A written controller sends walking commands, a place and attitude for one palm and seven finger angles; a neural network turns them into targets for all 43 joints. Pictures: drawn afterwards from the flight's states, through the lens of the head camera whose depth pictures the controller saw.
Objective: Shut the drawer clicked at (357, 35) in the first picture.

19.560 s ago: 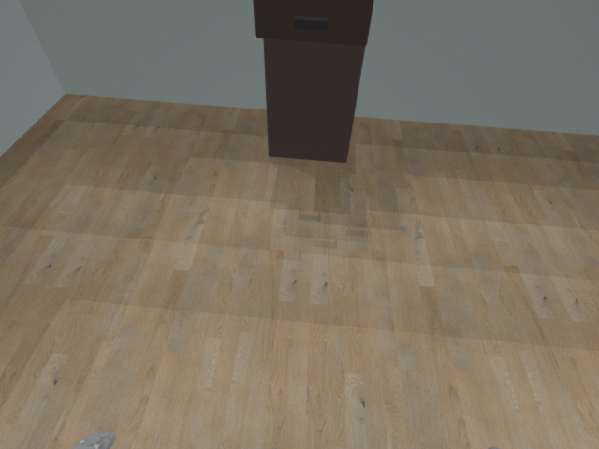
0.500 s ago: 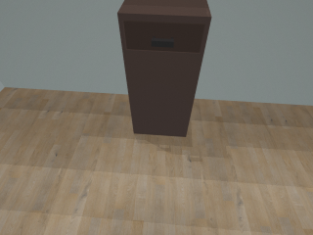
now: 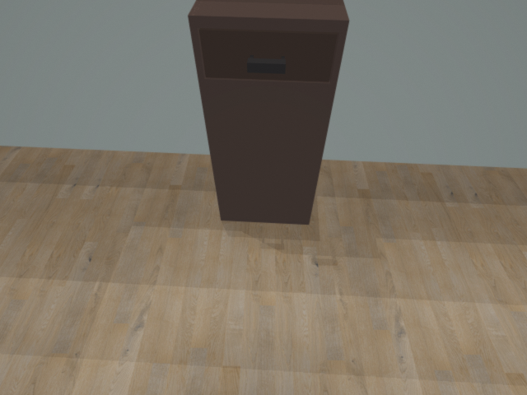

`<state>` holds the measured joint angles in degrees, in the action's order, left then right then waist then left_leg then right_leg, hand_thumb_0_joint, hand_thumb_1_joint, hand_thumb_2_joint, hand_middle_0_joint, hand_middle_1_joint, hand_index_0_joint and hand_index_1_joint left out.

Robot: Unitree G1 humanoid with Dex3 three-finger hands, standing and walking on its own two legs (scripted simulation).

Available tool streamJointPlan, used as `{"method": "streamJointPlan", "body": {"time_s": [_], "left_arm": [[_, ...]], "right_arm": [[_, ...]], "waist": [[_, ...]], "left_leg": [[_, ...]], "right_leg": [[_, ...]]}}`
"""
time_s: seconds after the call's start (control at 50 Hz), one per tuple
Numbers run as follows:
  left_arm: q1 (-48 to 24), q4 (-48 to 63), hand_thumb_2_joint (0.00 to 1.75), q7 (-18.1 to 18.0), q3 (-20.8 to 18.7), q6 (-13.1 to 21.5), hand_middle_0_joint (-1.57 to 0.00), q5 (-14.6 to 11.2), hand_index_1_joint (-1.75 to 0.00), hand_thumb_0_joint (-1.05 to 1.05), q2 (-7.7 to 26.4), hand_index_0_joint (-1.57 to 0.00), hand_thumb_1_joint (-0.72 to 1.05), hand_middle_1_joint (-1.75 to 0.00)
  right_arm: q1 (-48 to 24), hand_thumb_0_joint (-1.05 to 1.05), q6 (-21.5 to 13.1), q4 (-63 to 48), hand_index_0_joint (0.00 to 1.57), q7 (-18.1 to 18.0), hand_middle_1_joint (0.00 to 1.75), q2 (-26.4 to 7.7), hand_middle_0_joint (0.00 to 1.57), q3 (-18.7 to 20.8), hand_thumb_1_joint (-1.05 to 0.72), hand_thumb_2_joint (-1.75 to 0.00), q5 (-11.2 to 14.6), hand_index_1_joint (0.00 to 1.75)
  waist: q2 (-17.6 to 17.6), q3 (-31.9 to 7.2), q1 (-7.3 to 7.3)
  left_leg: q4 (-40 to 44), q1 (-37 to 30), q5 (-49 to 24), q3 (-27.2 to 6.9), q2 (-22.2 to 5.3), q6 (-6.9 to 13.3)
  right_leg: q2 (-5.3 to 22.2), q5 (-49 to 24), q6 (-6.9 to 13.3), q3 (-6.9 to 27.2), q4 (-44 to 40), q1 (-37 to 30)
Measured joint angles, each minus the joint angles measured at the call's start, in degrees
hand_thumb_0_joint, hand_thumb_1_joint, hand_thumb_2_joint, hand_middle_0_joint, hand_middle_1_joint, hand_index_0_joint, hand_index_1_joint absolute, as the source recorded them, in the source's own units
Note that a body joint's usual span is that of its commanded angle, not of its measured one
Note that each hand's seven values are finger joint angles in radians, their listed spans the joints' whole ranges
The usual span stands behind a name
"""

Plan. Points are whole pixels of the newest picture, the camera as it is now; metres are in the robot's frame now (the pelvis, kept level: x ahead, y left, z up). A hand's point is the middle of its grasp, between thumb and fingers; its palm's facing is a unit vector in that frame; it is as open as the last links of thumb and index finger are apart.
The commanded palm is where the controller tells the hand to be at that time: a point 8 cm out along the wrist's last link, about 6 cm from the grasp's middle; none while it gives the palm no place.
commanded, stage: look to check the result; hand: left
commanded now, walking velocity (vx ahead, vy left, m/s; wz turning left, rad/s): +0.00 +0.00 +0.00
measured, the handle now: (266, 62) +0.94 +0.04 +0.04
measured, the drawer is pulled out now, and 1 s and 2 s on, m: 0.00 0.00 0.00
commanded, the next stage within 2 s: stand and wait in 0.46 s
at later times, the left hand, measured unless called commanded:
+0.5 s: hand out of the picture +0.00 +0.14 -0.18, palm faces +0.04 -0.98 -0.17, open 7.4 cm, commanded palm none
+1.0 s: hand out of the picture +0.00 +0.14 -0.18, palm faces +0.04 -0.98 -0.18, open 7.4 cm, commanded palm none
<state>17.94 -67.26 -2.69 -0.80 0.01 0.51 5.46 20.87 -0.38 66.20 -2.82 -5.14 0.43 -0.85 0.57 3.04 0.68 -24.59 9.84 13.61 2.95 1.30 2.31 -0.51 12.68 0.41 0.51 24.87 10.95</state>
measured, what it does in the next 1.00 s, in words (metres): stands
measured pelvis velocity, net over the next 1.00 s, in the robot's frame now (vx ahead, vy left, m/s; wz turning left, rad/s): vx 0.02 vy -0.02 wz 0.00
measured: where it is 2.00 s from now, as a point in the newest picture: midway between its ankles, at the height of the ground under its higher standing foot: outside the picture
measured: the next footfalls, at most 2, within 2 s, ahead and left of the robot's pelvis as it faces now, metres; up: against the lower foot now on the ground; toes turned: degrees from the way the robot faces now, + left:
none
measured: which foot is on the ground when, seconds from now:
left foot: down 0.00-1.00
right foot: down 0.00-1.00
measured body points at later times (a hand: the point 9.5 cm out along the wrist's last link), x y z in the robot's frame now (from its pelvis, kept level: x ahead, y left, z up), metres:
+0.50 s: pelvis +0.01 -0.01 +0.00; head +0.02 -0.01 +0.45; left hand +0.00 +0.20 -0.16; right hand -0.01 -0.21 -0.16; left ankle +0.00 +0.09 -0.74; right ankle +0.01 -0.12 -0.74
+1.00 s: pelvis +0.02 -0.02 +0.00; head +0.04 -0.02 +0.45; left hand +0.00 +0.19 -0.16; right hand -0.02 -0.22 -0.16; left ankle +0.00 +0.09 -0.74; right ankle +0.01 -0.12 -0.74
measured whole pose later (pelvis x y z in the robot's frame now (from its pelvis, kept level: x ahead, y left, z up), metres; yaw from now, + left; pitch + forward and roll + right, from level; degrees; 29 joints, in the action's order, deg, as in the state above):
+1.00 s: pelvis +0.02 -0.02 +0.00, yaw +0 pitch -1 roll +0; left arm 16.2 -66.9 -2.6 -0.7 0.7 0.3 6.3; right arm 17.8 -0.5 66.4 -2.9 -6.4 0.4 -0.8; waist 0.6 3.2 0.6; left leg -23.0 7.4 14.3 2.5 -0.1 0.7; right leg -2.0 13.3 1.8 0.1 23.1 8.5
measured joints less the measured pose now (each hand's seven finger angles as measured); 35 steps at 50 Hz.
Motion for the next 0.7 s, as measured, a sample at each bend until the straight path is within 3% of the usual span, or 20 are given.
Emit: {"method": "streamJointPlan", "body": {"time_s": [0.7], "left_arm": [[-1.63,0.56,0.89,0.02,0.0,0.7,-0.2,-0.12,-0.3,0.0,0.77,-0.2,0.91,-0.3]], "right_arm": [[-2.99,0.0,-0.31,-0.05,0.2,-0.1,0.3,-1.0,0.19,-0.05,-0.91,-0.9,0.04,0.3]], "waist": [[0.11,-0.08,-0.09]], "left_leg": [[1.26,-2.04,0.67,-0.23,-1.03,-1.17]], "right_leg": [[-1.05,0.69,1.02,-0.19,-1.18,-1.93]]}}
